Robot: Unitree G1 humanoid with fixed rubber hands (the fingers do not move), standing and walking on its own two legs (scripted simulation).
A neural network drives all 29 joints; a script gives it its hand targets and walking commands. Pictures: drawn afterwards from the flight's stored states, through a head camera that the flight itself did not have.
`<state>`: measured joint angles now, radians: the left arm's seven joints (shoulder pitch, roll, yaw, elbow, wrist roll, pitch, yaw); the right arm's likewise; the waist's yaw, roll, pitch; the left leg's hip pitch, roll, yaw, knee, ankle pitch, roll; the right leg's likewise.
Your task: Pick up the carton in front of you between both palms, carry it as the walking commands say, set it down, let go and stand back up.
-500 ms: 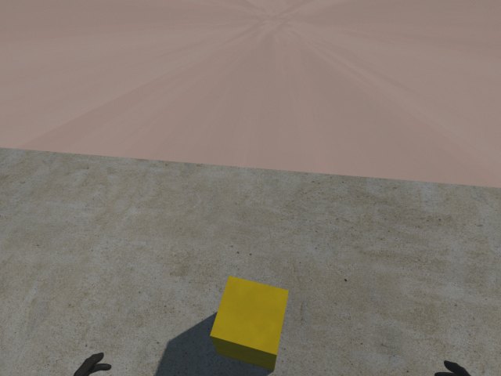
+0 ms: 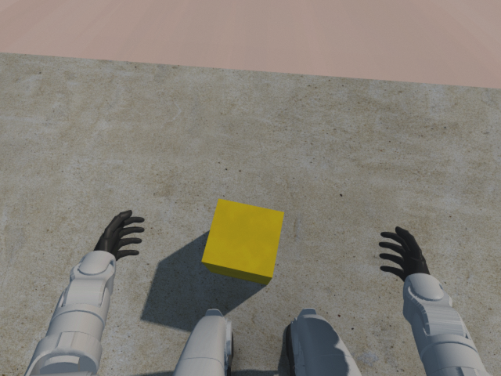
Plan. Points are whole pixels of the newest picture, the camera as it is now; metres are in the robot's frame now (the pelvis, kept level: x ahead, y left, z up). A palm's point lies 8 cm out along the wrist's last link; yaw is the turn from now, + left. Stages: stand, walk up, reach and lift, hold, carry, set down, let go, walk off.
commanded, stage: reach and lift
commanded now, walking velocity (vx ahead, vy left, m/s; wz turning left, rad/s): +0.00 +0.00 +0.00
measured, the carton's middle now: (244, 244) +0.41 +0.03 -0.59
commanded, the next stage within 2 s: none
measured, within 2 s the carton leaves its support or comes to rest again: neither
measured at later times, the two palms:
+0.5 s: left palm (156, 179) +0.47 +0.22 -0.16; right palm (338, 214) +0.38 -0.16 -0.16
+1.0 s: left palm (181, 219) +0.45 +0.21 -0.40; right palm (317, 241) +0.38 -0.17 -0.39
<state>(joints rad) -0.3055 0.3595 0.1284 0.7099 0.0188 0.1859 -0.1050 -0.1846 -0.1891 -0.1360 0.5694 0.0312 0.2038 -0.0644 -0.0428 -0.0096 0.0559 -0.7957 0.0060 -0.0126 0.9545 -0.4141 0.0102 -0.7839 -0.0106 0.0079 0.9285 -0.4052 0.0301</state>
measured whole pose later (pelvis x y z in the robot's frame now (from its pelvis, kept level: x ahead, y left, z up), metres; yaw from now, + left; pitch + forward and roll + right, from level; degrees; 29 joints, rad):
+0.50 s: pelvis -0.07 +0.02 -0.07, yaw -1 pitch +39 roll -4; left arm -1.24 0.44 0.19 1.09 0.08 0.17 -0.15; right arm -0.93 0.02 -0.39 0.65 -0.02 0.20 -0.20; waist -0.10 -0.01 0.02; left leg -1.53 -0.03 -0.04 1.17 -0.32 0.03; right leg -1.49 -0.02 0.01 1.11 -0.30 0.07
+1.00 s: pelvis -0.08 +0.01 -0.23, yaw -5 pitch +49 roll -6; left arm -1.20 0.47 0.09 1.01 -0.09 0.06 -0.05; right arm -0.96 -0.05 -0.27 0.70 0.11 0.06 -0.22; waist -0.04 -0.02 0.02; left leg -2.14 -0.02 -0.07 1.80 -0.51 0.00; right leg -2.10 0.05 0.01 1.73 -0.49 0.07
